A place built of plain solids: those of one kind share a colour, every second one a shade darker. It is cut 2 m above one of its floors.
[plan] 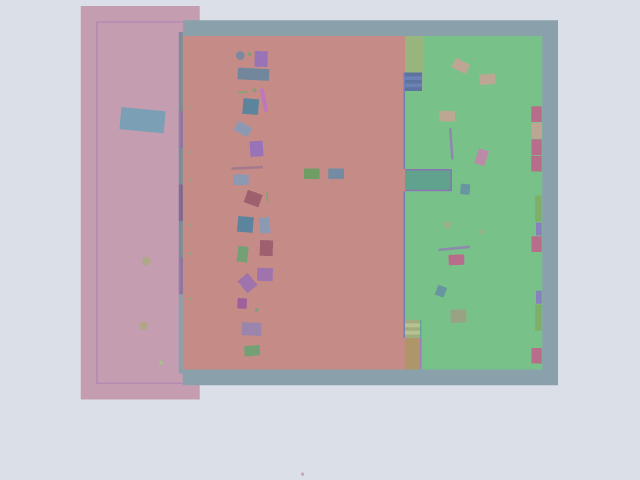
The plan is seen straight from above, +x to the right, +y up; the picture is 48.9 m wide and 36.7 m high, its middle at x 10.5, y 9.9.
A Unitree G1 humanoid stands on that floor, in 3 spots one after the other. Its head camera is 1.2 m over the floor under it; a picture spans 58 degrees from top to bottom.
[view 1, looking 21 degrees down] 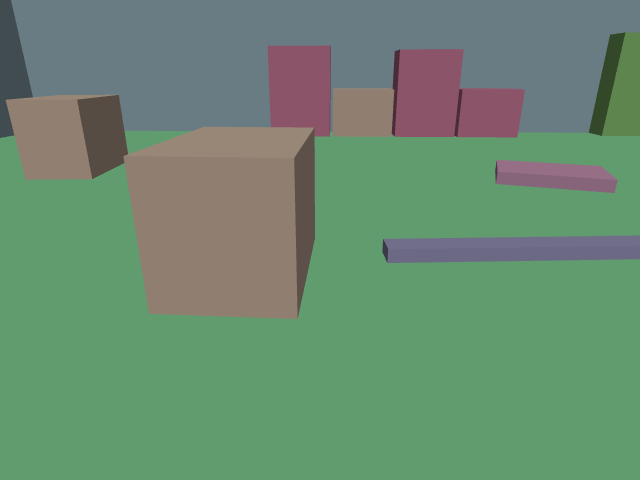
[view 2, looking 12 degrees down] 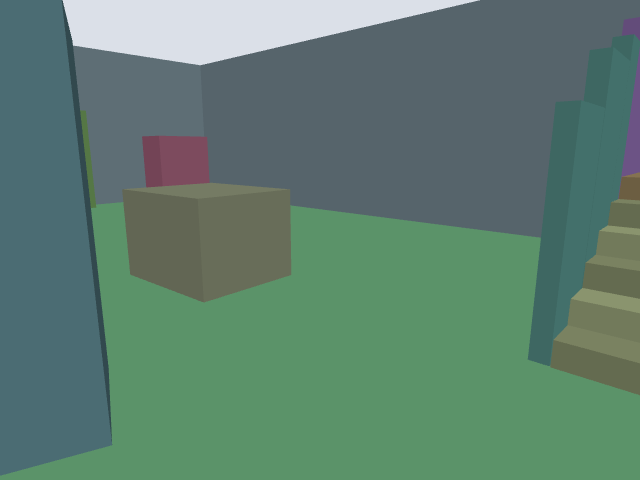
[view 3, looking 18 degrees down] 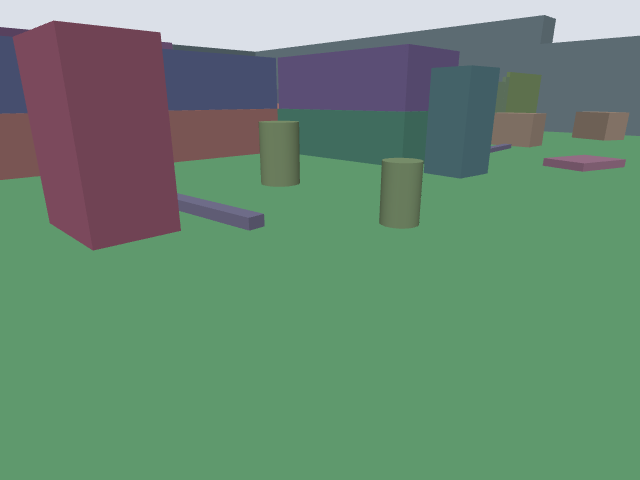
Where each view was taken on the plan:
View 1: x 17.65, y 18.80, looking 2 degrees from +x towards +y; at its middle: floor_sunk_stone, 3.35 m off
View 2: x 17.57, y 6.30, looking -47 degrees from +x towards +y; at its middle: floor_sunk_stone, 5.77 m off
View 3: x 25.30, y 7.00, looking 136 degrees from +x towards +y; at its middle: floor_sunk_stone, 3.88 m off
